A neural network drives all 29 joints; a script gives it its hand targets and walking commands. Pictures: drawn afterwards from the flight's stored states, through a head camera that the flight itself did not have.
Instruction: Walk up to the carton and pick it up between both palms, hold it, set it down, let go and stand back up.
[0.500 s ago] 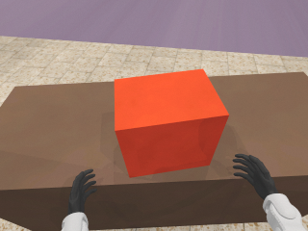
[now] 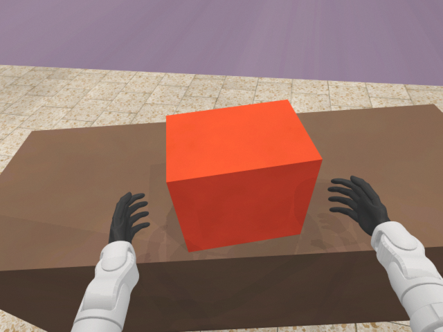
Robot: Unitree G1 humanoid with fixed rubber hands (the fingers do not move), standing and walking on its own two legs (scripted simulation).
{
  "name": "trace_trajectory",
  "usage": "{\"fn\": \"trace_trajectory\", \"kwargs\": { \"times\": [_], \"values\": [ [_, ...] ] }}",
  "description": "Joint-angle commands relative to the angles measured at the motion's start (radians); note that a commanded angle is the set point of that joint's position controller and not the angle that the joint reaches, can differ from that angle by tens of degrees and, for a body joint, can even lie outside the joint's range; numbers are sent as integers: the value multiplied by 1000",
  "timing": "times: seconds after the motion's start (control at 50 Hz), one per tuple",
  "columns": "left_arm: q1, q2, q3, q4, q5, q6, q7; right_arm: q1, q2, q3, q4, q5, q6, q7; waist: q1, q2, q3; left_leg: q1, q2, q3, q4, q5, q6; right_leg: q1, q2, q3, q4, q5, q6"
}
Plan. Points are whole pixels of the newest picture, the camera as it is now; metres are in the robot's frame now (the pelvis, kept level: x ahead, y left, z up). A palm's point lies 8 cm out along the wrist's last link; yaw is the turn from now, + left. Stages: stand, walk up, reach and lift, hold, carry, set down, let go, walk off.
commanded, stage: reach and lift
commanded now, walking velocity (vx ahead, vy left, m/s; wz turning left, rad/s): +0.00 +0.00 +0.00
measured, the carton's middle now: (236, 178) +0.46 +0.03 +0.01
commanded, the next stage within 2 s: none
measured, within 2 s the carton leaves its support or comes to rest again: neither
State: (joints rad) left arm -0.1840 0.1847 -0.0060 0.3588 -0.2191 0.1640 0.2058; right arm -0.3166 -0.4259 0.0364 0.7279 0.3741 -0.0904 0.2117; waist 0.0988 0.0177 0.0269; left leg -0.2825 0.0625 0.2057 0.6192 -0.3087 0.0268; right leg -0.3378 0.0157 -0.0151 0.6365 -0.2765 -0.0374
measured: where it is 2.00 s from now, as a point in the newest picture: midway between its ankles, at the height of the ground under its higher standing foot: outside the picture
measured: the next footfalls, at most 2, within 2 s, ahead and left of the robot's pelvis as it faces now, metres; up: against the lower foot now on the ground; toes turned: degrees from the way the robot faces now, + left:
none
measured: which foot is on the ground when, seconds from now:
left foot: down 0.00-1.00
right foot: down 0.00-1.00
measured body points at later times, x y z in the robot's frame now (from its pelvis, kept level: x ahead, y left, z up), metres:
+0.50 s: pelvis -0.01 +0.00 +0.01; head +0.01 -0.01 +0.45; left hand +0.35 +0.23 +0.10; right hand +0.43 -0.19 +0.12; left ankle +0.02 +0.10 -0.72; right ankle +0.04 -0.10 -0.73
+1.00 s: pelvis +0.00 +0.00 +0.01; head +0.06 -0.01 +0.45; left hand +0.40 +0.25 +0.13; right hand +0.49 -0.17 +0.15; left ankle +0.02 +0.10 -0.72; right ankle +0.04 -0.10 -0.73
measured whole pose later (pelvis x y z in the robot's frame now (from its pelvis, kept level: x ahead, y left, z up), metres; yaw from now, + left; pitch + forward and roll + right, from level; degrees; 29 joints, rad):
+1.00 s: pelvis +0.00 +0.00 +0.01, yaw +1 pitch +9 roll +1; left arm -0.77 0.25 0.08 0.48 -0.27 0.59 0.23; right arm -0.90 -0.49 -0.02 0.81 0.37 0.32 0.14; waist 0.16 0.01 -0.03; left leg -0.46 0.06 0.20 0.55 -0.24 0.03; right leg -0.50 0.02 -0.02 0.55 -0.20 -0.04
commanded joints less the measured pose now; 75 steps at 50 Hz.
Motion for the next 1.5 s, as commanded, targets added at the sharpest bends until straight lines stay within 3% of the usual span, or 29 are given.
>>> {"fn": "trace_trajectory", "kwargs": {
  "times": [0.0,0.06,0.08,0.12,0.3,0.48,0.6,0.66,0.68,0.78,0.82,0.9,0.98,1.08,1.14,1.28,1.34,1.48],
  "values": [
    [-489,152,117,-223,-26,33,31,-558,-332,-131,-279,60,22,-22,23,-121,-449,-89,-49,-176,-184,180,-28,179,25,96,-191,188,-23],
    [-556,161,125,-248,-19,100,34,-607,-348,-148,-273,54,71,-27,27,-89,-478,-69,-43,-177,-195,190,-35,180,29,92,-196,201,-24],
    [-649,172,122,-250,-21,122,34,-682,-362,-166,-255,44,95,-28,17,-79,-481,-70,-40,-180,-202,172,-37,165,30,85,-198,187,-26],
    [-643,174,134,-273,-14,159,40,-669,-358,-160,-242,42,124,-28,27,-59,-496,-52,-40,-179,-209,194,-41,179,33,84,-202,214,-27],
    [-825,199,150,-286,-25,294,49,-841,-371,-171,-196,15,252,-29,33,-66,-560,-33,-23,-183,-222,202,-44,166,45,68,-208,239,-21],
    [-952,259,164,-274,-46,354,53,-966,-391,-169,-200,9,310,-49,41,-88,-664,-62,-27,-173,-213,231,-41,193,40,65,-207,275,-4],
    [-991,297,189,-252,-49,386,54,-1038,-399,-166,-240,16,322,-72,60,-102,-768,-75,-32,-168,-185,346,-45,242,45,63,-187,409,6],
    [-1033,321,189,-217,-56,394,49,-1076,-404,-162,-230,17,332,-84,53,-125,-777,-108,-34,-167,-185,338,-42,258,43,62,-180,417,15],
    [-1037,325,194,-207,-60,395,47,-1087,-402,-157,-236,23,334,-87,64,-128,-782,-110,-34,-166,-183,351,-41,262,46,60,-178,428,17],
    [-1127,346,184,-116,-74,406,45,-1168,-398,-151,-141,31,356,-86,57,-129,-789,-143,-32,-173,-178,323,-43,234,43,50,-179,398,14],
    [-1130,345,178,-80,-76,400,44,-1172,-388,-143,-108,32,359,-82,69,-125,-797,-149,-29,-173,-183,311,-44,226,40,46,-185,375,14],
    [-1151,332,162,17,-79,376,35,-1203,-356,-122,-41,30,354,-76,72,-131,-826,-168,-30,-177,-167,337,-43,218,38,37,-175,403,15],
    [-1050,286,149,73,-42,334,12,-1095,-319,-98,43,11,325,-79,63,-119,-825,-121,-27,-183,-150,427,-56,238,43,25,-171,499,18],
    [-976,217,136,48,5,246,-17,-1028,-298,-101,64,-15,245,-77,42,-56,-863,-58,-25,-192,-121,548,-79,210,52,8,-161,586,16],
    [-921,177,123,40,13,177,-33,-1000,-290,-107,57,-27,176,-79,29,-55,-905,-26,-24,-200,-92,630,-85,182,60,0,-160,608,17],
    [-915,126,103,194,13,-15,-53,-970,-222,-45,223,-32,70,-54,40,-77,-891,-92,-18,-195,-101,497,-67,92,54,-4,-162,458,13],
    [-927,132,100,270,0,-115,-59,-997,-197,-7,230,-27,13,-52,61,-97,-941,-166,-26,-182,-98,420,-56,108,43,6,-145,439,20],
    [-949,146,72,412,-40,-295,-69,-1001,-181,57,276,14,-96,-67,66,-120,-1040,-230,-29,-178,-49,418,-57,57,40,5,-84,456,34]
  ]
}}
